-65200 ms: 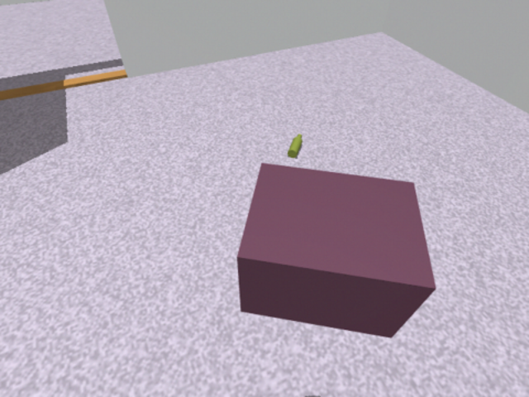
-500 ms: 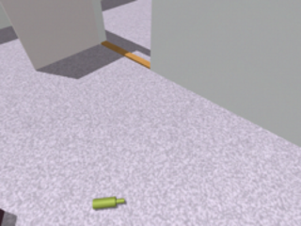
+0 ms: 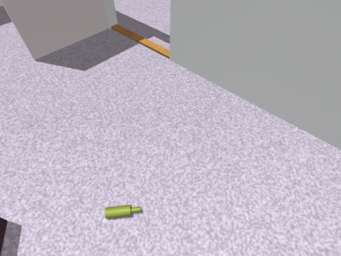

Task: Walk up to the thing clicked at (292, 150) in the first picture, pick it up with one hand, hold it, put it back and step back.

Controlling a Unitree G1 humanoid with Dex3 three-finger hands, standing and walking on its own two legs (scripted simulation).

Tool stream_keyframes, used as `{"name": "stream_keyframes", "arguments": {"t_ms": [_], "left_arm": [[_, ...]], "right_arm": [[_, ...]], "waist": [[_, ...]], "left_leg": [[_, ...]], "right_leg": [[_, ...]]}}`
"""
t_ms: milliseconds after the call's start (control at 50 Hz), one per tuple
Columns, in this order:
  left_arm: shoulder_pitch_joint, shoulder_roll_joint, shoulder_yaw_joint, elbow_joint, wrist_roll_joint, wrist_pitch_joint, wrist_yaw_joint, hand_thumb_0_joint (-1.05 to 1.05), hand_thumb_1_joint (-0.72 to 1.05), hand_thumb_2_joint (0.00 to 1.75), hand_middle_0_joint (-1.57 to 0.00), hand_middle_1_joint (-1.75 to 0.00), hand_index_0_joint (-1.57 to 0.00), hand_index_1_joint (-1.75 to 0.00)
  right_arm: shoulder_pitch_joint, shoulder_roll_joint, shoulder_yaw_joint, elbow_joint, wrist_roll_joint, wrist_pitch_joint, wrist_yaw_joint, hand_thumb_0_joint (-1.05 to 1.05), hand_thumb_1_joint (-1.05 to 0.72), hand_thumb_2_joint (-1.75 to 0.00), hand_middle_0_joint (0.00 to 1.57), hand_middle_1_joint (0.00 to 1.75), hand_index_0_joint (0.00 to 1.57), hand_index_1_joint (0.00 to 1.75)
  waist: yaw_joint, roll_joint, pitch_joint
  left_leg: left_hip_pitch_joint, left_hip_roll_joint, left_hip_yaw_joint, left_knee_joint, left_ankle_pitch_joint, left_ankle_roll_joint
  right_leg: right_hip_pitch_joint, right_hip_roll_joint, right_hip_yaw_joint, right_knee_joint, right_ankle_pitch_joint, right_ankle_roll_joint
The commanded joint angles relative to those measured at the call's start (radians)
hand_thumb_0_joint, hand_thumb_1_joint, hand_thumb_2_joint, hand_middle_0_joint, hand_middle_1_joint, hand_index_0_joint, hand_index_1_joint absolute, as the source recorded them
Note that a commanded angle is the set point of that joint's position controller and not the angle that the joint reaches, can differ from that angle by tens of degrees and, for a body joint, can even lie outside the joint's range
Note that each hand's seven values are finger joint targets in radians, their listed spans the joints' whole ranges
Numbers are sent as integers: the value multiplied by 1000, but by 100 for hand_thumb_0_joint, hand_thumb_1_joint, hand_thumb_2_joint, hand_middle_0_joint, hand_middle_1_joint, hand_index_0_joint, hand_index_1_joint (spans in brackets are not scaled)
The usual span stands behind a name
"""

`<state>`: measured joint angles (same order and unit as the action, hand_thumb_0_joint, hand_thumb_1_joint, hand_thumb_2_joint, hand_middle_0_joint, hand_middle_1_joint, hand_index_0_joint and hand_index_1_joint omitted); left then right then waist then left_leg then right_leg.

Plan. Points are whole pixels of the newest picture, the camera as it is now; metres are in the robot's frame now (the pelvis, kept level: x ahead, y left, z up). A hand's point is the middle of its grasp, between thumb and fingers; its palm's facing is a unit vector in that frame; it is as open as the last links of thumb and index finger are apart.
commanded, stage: step back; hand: left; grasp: from above
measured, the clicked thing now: (123, 211) +0.44 +0.25 -0.74
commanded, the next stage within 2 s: none
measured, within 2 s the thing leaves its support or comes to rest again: neither
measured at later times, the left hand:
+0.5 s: hand out of the picture +0.06 +0.29 -0.17, palm faces -0.09 -0.93 -0.36, open 7.3 cm
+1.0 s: hand out of the picture -0.06 +0.28 -0.15, palm faces -0.03 -0.92 -0.40, open 7.4 cm
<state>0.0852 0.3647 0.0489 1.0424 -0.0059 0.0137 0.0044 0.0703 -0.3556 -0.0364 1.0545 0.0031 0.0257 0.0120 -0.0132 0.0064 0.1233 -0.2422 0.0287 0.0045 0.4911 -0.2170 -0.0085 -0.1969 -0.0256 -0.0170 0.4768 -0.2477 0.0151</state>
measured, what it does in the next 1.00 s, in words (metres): walks backwards: left foot, then right foot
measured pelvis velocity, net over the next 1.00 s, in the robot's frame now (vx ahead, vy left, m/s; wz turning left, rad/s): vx -0.21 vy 0.03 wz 0.00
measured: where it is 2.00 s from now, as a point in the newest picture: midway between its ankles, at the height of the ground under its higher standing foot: outside the picture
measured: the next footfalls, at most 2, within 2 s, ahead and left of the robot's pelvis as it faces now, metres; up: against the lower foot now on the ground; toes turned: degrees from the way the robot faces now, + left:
left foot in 0.26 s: -0.01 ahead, +0.13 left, +0.00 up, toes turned -1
right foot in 0.68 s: -0.11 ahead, -0.11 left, +0.00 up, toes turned -2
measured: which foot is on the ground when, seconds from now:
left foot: down 0.00-0.10, up 0.12-0.24, down 0.26-0.70, up 0.72-1.00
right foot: down 0.00-0.26, up 0.28-0.66, down 0.68-1.00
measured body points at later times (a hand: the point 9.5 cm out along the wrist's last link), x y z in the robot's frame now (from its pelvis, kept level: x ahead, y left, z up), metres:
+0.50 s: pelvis -0.08 +0.04 -0.01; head +0.00 +0.06 +0.43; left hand +0.06 +0.34 -0.15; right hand -0.03 -0.28 -0.12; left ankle -0.05 +0.13 -0.74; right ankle -0.12 -0.11 -0.66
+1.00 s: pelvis -0.21 +0.03 -0.02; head -0.15 +0.03 +0.43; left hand -0.06 +0.33 -0.12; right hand -0.14 -0.30 -0.14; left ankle -0.23 +0.14 -0.73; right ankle -0.15 -0.11 -0.74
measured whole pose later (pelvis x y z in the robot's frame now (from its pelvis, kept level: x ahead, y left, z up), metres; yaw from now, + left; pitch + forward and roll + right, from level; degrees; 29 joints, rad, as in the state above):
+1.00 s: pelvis -0.21 +0.03 -0.02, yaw +0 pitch -2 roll +0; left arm 0.10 0.37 0.06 0.76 0.03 0.04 0.01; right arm 0.19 -0.41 -0.05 0.89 -0.01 0.04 -0.01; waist -0.01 0.00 0.17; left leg -0.28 -0.05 -0.05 0.75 -0.46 -0.01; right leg -0.36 -0.04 -0.01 0.65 -0.26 0.01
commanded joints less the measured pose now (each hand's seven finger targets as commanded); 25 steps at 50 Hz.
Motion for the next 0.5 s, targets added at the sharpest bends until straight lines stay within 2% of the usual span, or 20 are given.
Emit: {"name": "stream_keyframes", "arguments": {"t_ms": [0, 20, 60, 80, 100, 120, 140, 160, 180, 200, 220, 240, 260, 280, 300, 320, 340, 360, 400, 480], "left_arm": [[-10, 229, 52, -104, 5, -1, 13, 0, 90, 90, -20, -30, -20, -30], [-23, 240, 53, -116, 7, 2, 12, 0, 90, 90, -20, -30, -20, -30], [-23, 262, 59, -133, 12, 7, 10, 0, 90, 90, -20, -30, -20, -30], [-48, 282, 64, -151, 19, 7, 10, 0, 90, 90, -20, -30, -20, -30], [-85, 305, 70, -172, 29, 7, 12, 0, 90, 90, -20, -30, -20, -30], [-98, 316, 77, -190, 40, 3, 13, 0, 90, 90, -20, -30, -20, -30], [-131, 322, 79, -209, 44, 1, 17, 0, 90, 90, -20, -30, -20, -30], [-151, 305, 75, -219, 44, 2, 20, 0, 90, 90, -20, -30, -20, -30], [-175, 298, 70, -232, 43, 4, 22, 0, 90, 90, -20, -30, -20, -30], [-167, 275, 63, -234, 35, 10, 21, 0, 90, 90, -20, -30, -20, -30], [-135, 235, 55, -243, 22, 20, 22, 0, 90, 90, -20, -30, -20, -30], [-111, 178, 47, -256, 12, 25, 28, 0, 90, 90, -20, -30, -20, -30], [-68, 196, 51, -250, 19, 30, 37, 0, 90, 90, -20, -30, -20, -30], [-69, 200, 51, -237, 19, 31, 44, 0, 90, 90, -20, -30, -20, -30], [-73, 214, 56, -229, 18, 30, 49, 0, 90, 90, -20, -30, -20, -30], [-36, 221, 57, -208, 12, 31, 48, 0, 90, 90, -20, -30, -20, -30], [5, 218, 57, -204, 8, 31, 44, 0, 90, 90, -20, -30, -20, -30], [28, 224, 62, -208, 12, 29, 41, 0, 90, 90, -20, -30, -20, -30], [11, 219, 66, -226, 20, 26, 34, 0, 90, 90, -20, -30, -20, -30], [-3, 204, 67, -266, 19, 21, 26, 0, 90, 90, -20, -30, -20, -30]], "right_arm": [[-3, -236, -58, -98, 6, -2, -15, 0, -90, -90, 20, 30, 20, 30], [7, -238, -60, -109, 4, 2, -14, 0, -90, -90, 20, 30, 20, 30], [2, -226, -60, -124, 3, 10, -10, 0, -90, -90, 20, 30, 20, 30], [26, -215, -59, -129, 2, 14, -6, 0, -90, -90, 20, 30, 20, 30], [51, -208, -62, -134, -3, 20, -1, 0, -90, -90, 20, 30, 20, 30], [76, -205, -65, -139, -7, 24, 3, 0, -90, -90, 20, 30, 20, 30], [112, -219, -70, -147, -3, 26, 6, 0, -90, -90, 20, 30, 20, 30], [137, -219, -73, -144, 3, 21, 7, 0, -90, -90, 20, 30, 20, 30], [173, -220, -75, -142, 4, 14, 6, 0, -90, -90, 20, 30, 20, 30], [190, -219, -75, -132, 0, 2, 2, 0, -90, -90, 20, 30, 20, 30], [172, -262, -84, -141, -22, -8, -5, 0, -90, -90, 20, 30, 20, 30], [144, -333, -96, -159, -40, -20, -11, 0, -90, -90, 20, 30, 20, 30], [140, -369, -101, -175, -37, -27, -14, 0, -90, -90, 20, 30, 20, 30], [127, -380, -103, -188, -30, -29, -19, 0, -90, -90, 20, 30, 20, 30], [88, -357, -101, -200, -30, -28, -29, 0, -90, -90, 20, 30, 20, 30], [27, -319, -91, -213, -32, -30, -37, 0, -90, -90, 20, 30, 20, 30], [10, -294, -83, -228, -37, -32, -43, 0, -90, -90, 20, 30, 20, 30], [24, -276, -78, -239, -34, -33, -49, 0, -90, -90, 20, 30, 20, 30], [87, -258, -80, -235, -33, -34, -54, 0, -90, -90, 20, 30, 20, 30], [139, -274, -87, -237, -29, -32, -59, 0, -90, -90, 20, 30, 20, 30]], "waist": [[0, -6, -219], [-7, -25, -213], [4, -71, -176], [-2, -148, -174], [-10, -214, -171], [-11, -239, -166], [-31, -238, -158], [-36, -219, -155], [-58, -215, -158], [-59, -159, -167], [-47, 46, -137], [-21, 234, -107], [-15, 150, -159], [-31, 172, -198], [-23, 155, -182], [16, 151, -168], [37, 147, -172], [34, 145, -184], [1, 101, -191], [-36, 108, -185]], "left_leg": [[56, 75, -82, 96, 280, 106], [25, 63, -80, 124, 251, 113], [-4, 10, -63, 209, 109, 90], [-8, -43, -24, 303, 5, 74], [-8, -89, -6, 415, -184, 64], [-21, -87, -34, 496, -313, 62], [-17, -61, -78, 523, -339, 69], [-13, -52, -77, 477, -316, 71], [-1, -35, -61, 359, -235, 69], [5, -29, -34, 169, -72, 64], [-22, 80, -200, -22, 213, 79], [57, 219, -438, -89, 463, 134], [72, 291, -452, -48, 636, 216], [74, 317, -510, -63, 627, 230], [45, 298, -470, -65, 542, 225], [67, 260, -387, -42, 513, 231], [95, 222, -321, -9, 531, 224], [141, 222, -305, 11, 567, 236], [196, 224, -291, 18, 603, 248], [258, 240, -274, 22, 554, 266]], "right_leg": [[-30, -113, 109, 51, 306, -132], [-40, -123, 125, 65, 296, -141], [-107, -176, 182, 9, 264, -183], [-128, -233, 237, -40, 263, -215], [-165, -302, 292, -80, 264, -259], [-194, -336, 310, -77, 274, -290], [-224, -342, 300, -50, 287, -286], [-215, -306, 259, -12, 294, -259], [-201, -270, 223, 48, 293, -213], [-146, -201, 166, 145, 254, -163], [-173, -60, 98, 339, 120, -97], [-337, 114, 77, 482, -280, -57], [-324, 125, 173, 598, -405, -53], [-319, 150, 232, 665, -429, -54], [-318, 139, 258, 709, -392, -55], [-335, 131, 247, 765, -333, -52], [-348, 125, 233, 777, -294, -44], [-354, 116, 211, 780, -285, -31], [-348, 113, 201, 749, -288, -11], [-342, 95, 172, 583, -288, 2]]}}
